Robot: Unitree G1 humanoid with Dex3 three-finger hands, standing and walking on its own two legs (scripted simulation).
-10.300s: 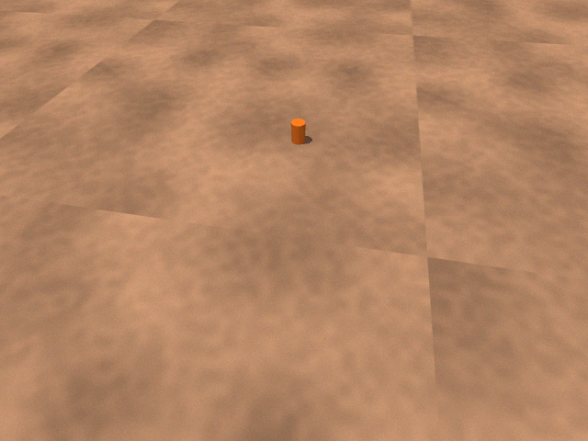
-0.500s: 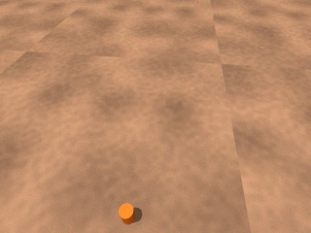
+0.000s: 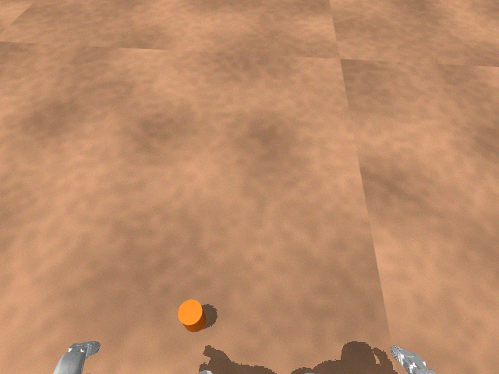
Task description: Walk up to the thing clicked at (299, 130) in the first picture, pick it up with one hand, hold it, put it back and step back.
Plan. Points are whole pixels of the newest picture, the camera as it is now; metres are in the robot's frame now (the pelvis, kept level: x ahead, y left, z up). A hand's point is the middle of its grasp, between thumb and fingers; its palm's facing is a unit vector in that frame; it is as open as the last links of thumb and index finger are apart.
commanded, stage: go down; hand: left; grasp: from the side
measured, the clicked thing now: (192, 316) +0.37 +0.21 -0.68
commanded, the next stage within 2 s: none
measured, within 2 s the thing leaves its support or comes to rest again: neither
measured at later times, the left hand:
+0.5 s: hand out of the picture +0.15 +0.28 -0.17, palm faces +0.05 -0.92 -0.38, open 16.7 cm
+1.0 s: hand out of the picture +0.15 +0.32 -0.23, palm faces +0.14 -0.92 -0.36, open 17.2 cm
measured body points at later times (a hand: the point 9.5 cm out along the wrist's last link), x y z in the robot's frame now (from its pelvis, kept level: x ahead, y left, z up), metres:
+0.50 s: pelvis +0.00 +0.00 -0.05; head +0.09 +0.02 +0.39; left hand +0.14 +0.32 -0.14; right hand +0.18 -0.24 -0.13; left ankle +0.01 +0.13 -0.71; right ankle +0.00 -0.14 -0.71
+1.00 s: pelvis -0.03 +0.00 -0.12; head +0.10 +0.03 +0.31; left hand +0.14 +0.36 -0.20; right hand +0.16 -0.25 -0.21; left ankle +0.01 +0.13 -0.71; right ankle +0.00 -0.14 -0.71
